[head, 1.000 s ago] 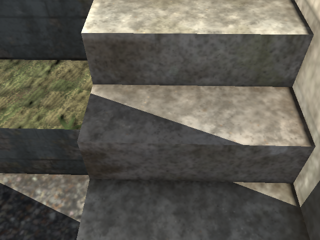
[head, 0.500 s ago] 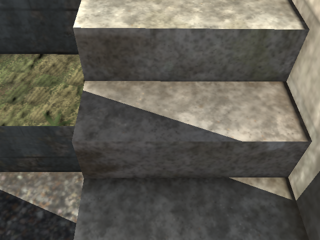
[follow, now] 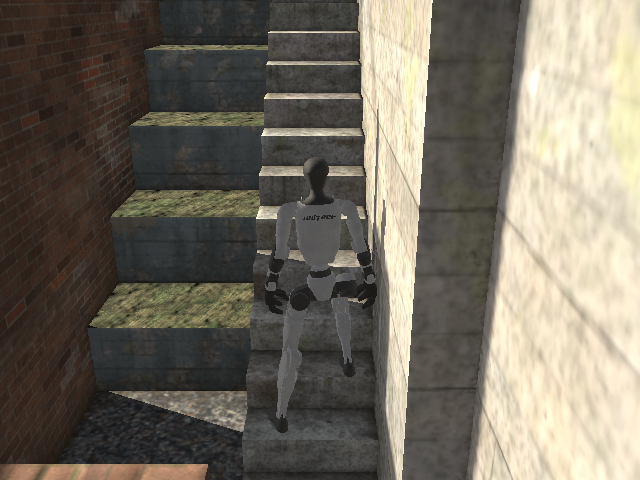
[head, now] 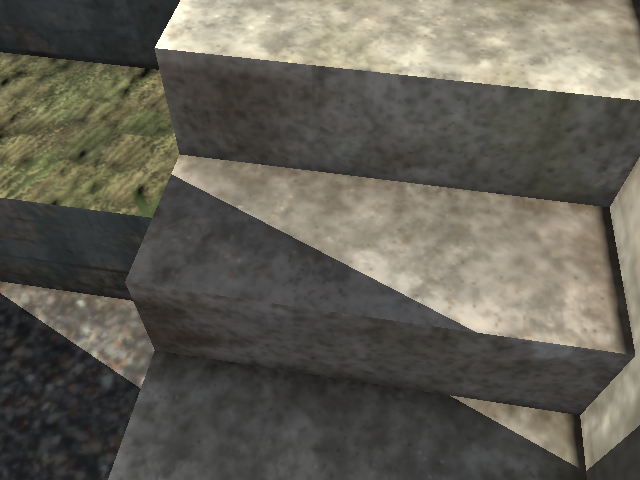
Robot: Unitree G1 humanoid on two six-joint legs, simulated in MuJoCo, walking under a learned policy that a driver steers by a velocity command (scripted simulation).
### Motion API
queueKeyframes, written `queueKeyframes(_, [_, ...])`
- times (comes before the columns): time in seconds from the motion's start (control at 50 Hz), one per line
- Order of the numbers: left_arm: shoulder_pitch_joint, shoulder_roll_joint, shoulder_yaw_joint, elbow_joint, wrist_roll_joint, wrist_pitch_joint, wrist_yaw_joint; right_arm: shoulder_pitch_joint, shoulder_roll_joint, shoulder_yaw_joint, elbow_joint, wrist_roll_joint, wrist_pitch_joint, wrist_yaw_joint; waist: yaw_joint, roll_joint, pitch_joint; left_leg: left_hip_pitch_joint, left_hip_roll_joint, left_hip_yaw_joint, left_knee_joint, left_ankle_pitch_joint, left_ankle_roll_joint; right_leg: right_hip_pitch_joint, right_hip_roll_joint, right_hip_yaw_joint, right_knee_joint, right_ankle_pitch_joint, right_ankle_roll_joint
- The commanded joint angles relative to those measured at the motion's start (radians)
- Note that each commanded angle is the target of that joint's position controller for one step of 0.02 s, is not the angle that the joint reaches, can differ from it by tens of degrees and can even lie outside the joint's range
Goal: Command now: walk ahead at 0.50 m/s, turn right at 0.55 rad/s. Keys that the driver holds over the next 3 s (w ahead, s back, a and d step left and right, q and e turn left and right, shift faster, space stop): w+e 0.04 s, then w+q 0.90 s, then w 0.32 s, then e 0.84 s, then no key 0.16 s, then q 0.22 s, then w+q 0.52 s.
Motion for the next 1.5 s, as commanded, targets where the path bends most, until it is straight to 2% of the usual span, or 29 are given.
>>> queueKeyframes(0.02, [0.36, 0.18, 0.109, 0.19, -0.017, -0.125, 0.224, -0.27, -0.243, -0.061, -0.103, 0.165, -0.007, -0.047, 0.193, -0.019, -0.159, -0.108, -0.223, -0.015, 0.874, 0.878, 0.058, 0.625, 0.015, 0.486, -0.87, 0.275, 0.054])
queueKeyframes(0.04, [0.228, 0.271, 0.112, 0.215, 0.053, -0.128, 0.291, -0.243, -0.117, -0.053, -0.151, 0.133, -0.03, 0.025, 0.011, -0.313, -0.189, -0.338, -0.392, -0.288, 1.226, -0.078, -0.037, 0.699, -0.101, 1.152, -1.418, 0.186, 0.019])
queueKeyframes(0.06, [0.011, 0.385, 0.133, 0.179, 0.03, -0.139, 0.31, -0.082, -0.002, -0.043, -0.13, 0.073, -0.023, 0.044, -0.131, -0.354, -0.231, -0.461, -0.403, -0.502, 1.642, -0.074, -0.085, 0.773, -0.259, 1.361, -1.511, 0.176, 0.015])
queueKeyframes(0.1, [-0.24, 0.283, 0.138, 0.188, -0.006, -0.136, 0.273, -0.201, 0.019, -0.004, -0.186, -0.012, -0.014, 0.032, -0.19, -0.354, -0.045, -0.614, -0.404, -0.46, 1.876, -0.023, -0.031, 0.557, -0.175, 1.089, -1.323, -0.132, -0.115])
queueKeyframes(0.12, [-0.015, 0.126, 0.084, 0.224, 0.016, -0.157, 0.056, -0.199, -0.178, -0.03, -0.15, -0.003, -0.041, -0.032, -0.04, -0.835, 0.166, -1.039, -0.356, -0.577, 1.971, -0.03, 0.129, 0.422, -0.079, 0.398, -0.605, 0.147, -0.188])
queueKeyframes(0.14, [0.23, 0.028, 0.063, 0.315, 0.078, -0.159, 0.013, -0.29, -0.194, -0.041, -0.198, 0.029, -0.056, -0.043, 0.039, -0.534, 0.041, -1.05, -0.417, -0.451, 2.007, -0.17, 0.183, 0.637, -0.075, 0.317, -0.62, 0.592, -0.172])
queueKeyframes(0.2, [0.151, -0.056, 0.035, 0.251, 0.03, -0.219, 0.032, -0.506, -0.058, 0.016, -0.374, 0.086, -0.074, -0.094, -0.021, -0.211, 0.025, -1.301, -0.312, -0.486, 1.727, -0.583, 0.088, 0.805, -0.259, 0.535, -0.792, 1.035, -0.093])
queueKeyframes(0.26, [-0.194, 0.121, 0.075, 0.104, 0.038, -0.236, 0.009, -0.228, -0.003, 0.038, -0.331, 0.083, 0.006, -0.059, -0.194, -0.186, -0.103, -0.84, -0.289, -0.361, 1.959, -0.437, -0.049, 0.37, -0.264, 0.372, -0.963, 1.123, -0.093])
queueKeyframes(0.32, [-0.183, 0.071, 0.045, 0.056, 0.062, -0.241, -0.007, -0.177, -0.11, 0.011, -0.277, 0.071, -0.007, -0.058, -0.151, -0.092, 0.009, -0.907, -0.306, -0.381, 2.122, -0.274, -0.105, 0.416, -0.24, 0.303, -1.013, 0.894, -0.077])
queueKeyframes(0.44, [-0.281, 0.099, 0.043, -0.076, 0.042, -0.239, 0.045, -0.206, -0.036, 0.036, -0.352, 0.035, -0.073, -0.043, -0.138, -0.111, 0.014, -0.743, -0.202, -0.371, 1.521, -0.153, -0.143, 0.704, -0.306, 0.294, -0.92, 1.151, -0.167])
queueKeyframes(0.54, [-0.091, 0.252, 0.151, -0.057, 0.056, -0.177, 0.087, -0.192, 0.002, 0.067, -0.421, 0.039, -0.066, -0.035, -0.015, -0.231, 0.028, -0.669, -0.236, -0.289, 0.728, -0.23, -0.108, 1.07, -0.501, 0.436, -0.967, 1.378, -0.245])
queueKeyframes(0.6, [-0.143, 0.136, 0.116, -0.122, 0.102, -0.172, 0.089, -0.187, -0.094, 0.045, -0.438, 0.072, -0.117, -0.077, -0.024, -0.097, -0.195, -0.342, -0.301, -0.316, 0.597, 0.431, 0.065, 1.022, -0.216, 0.211, -0.764, 1.244, -0.033])
queueKeyframes(0.66, [-0.304, 0.067, 0.104, -0.268, 0.083, -0.203, 0.126, 0.027, -0.302, -0.075, -0.409, 0.047, -0.093, -0.105, -0.191, 0.075, -0.096, -0.04, -0.002, -0.758, 0.369, 0.826, 0.455, 0.494, 0.042, 0.03, -0.208, -0.017, 0.221])
queueKeyframes(0.72, [-0.362, 0.112, 0.103, -0.294, 0.067, -0.206, 0.092, 0.045, -0.226, -0.062, -0.408, -0.008, -0.07, -0.08, -0.208, -0.028, -0.039, -0.04, 0.012, -0.698, 0.42, 0.721, 0.362, 0.21, -0.072, 0.145, 0.382, -0.031, 0.197])
queueKeyframes(0.74, [-0.405, 0.086, 0.089, -0.346, 0.097, -0.211, 0.096, 0.0, -0.198, -0.046, -0.396, 0.02, -0.064, -0.074, -0.172, 0.017, -0.008, -0.101, -0.01, -0.678, 0.388, 0.601, 0.363, 0.218, -0.073, 0.129, 0.343, -0.011, 0.163])
queueKeyframes(0.76, [-0.393, 0.0, 0.072, -0.22, 0.044, -0.15, 0.149, 0.037, -0.247, -0.082, -0.322, 0.018, -0.007, -0.065, -0.185, -0.015, 0.056, 0.025, -0.127, -0.547, 0.397, 0.445, 0.258, -0.004, -0.114, 0.022, 0.407, 0.143, 0.1])
queueKeyframes(0.9, [-0.452, 0.012, 0.054, -0.258, 0.029, -0.097, 0.189, 0.035, -0.204, -0.057, -0.333, 0.005, -0.015, -0.081, -0.201, 0.009, 0.056, -0.158, -0.143, -0.623, 0.328, 0.098, 0.26, -0.005, -0.143, 0.07, 0.529, 0.202, 0.075])
queueKeyframes(0.92, [-0.169, 0.074, 0.041, -0.172, 0.13, -0.13, 0.079, 0.04, -0.164, -0.017, -0.3, 0.0, -0.084, -0.061, -0.127, -0.015, 0.018, -0.362, -0.025, -0.834, 0.274, -0.378, 0.331, 0.122, -0.112, 0.15, 0.528, 0.127, 0.095])
queueKeyframes(1.04, [-0.211, 0.084, 0.055, -0.187, 0.108, -0.098, 0.039, -0.313, -0.358, -0.049, -0.436, 0.028, -0.106, -0.086, -0.032, 0.027, 0.06, -0.603, -0.253, -0.575, 0.237, -0.115, 0.251, 0.659, -0.091, -0.063, -0.376, 0.215, 0.123])
queueKeyframes(1.12, [-0.053, -0.02, 0.003, -0.034, 0.152, -0.058, -0.039, -0.13, -0.128, 0.002, -0.399, 0.019, 0.02, -0.052, -0.114, -0.041, -0.015, -0.38, -0.282, -0.562, 0.659, 0.194, 0.267, 0.834, -0.128, 0.042, -1.178, 0.72, 0.037])
queueKeyframes(1.16, [-0.013, 0.223, 0.095, -0.054, 0.112, -0.085, -0.016, 0.2, -0.031, 0.026, -0.321, -0.018, 0.021, 0.008, -0.257, -0.302, -0.206, -0.688, -0.376, -0.485, 1.143, -0.195, 0.04, 1.003, -0.546, 0.616, -1.046, 1.279, -0.308])
queueKeyframes(1.18, [-0.048, 0.27, 0.115, -0.081, 0.097, -0.093, -0.005, 0.152, -0.128, -0.013, -0.283, -0.004, 0.005, 0.028, -0.162, -0.331, -0.181, -0.827, -0.384, -0.518, 1.557, -0.23, -0.026, 0.935, -0.602, 0.855, -1.192, 0.552, -0.381])
queueKeyframes(1.22, [-0.057, 0.166, 0.079, -0.068, 0.075, -0.137, 0.001, -0.164, -0.207, -0.042, -0.325, 0.034, -0.035, -0.003, -0.035, -0.203, 0.08, -1.206, -0.434, -0.484, 2.014, -0.17, -0.019, 0.908, -0.499, 0.736, -1.265, 0.176, -0.315])
queueKeyframes(1.28, [0.112, 0.055, 0.044, 0.022, 0.141, -0.156, -0.01, -0.235, -0.194, -0.047, -0.348, 0.048, -0.066, -0.056, -0.007, -0.13, 0.115, -1.332, -0.445, -0.54, 2.052, -0.105, 0.019, 1.03, -0.455, 0.546, -1.212, 0.787, -0.32])
queueKeyframes(1.3, [0.041, 0.099, 0.084, 0.084, 0.008, -0.189, 0.148, -0.375, 0.011, 0.022, -0.368, -0.041, -0.035, -0.028, -0.131, 0.247, 0.11, -1.034, -0.42, -0.592, 1.867, -0.221, 0.001, 0.945, -0.474, 0.471, -1.179, 0.931, -0.038])
queueKeyframes(1.34, [-0.048, 0.107, 0.066, 0.066, 0.03, -0.204, 0.203, -0.283, 0.014, 0.012, -0.32, -0.01, 0.029, 0.005, -0.181, 0.031, 0.062, -1.042, -0.474, -0.505, 1.96, -0.308, -0.014, 0.992, -0.401, 0.333, -1.115, 1.231, 0.02])
queueKeyframes(1.36, [-0.042, 0.084, 0.035, -0.003, 0.059, -0.203, 0.05, -0.094, -0.068, 0.011, -0.386, 0.024, -0.008, 0.014, -0.169, -0.684, -0.039, -1.076, -0.326, -0.385, 2.115, -0.301, -0.032, 0.882, -0.324, 0.175, -1.087, 1.153, -0.182])
queueKeyframes(1.4, [0.277, 0.066, 0.052, 0.149, 0.085, -0.203, 0.035, -0.278, -0.107, 0.004, -0.414, -0.026, -0.016, 0.001, -0.027, -0.351, -0.042, -1.28, -0.353, -0.266, 2.194, -0.428, -0.045, 1.083, -0.361, 0.359, -1.074, 1.206, -0.249])
queueKeyframes(1.5, [0.539, 0.026, 0.057, 0.42, 0.162, -0.159, 0.062, -0.51, 0.091, 0.12, -0.509, 0.029, -0.076, -0.029, 0.028, -0.359, 0.05, -1.976, -0.278, -0.367, 2.238, -0.666, 0.146, 1.317, -0.423, 0.528, -1.079, 1.07, -0.18])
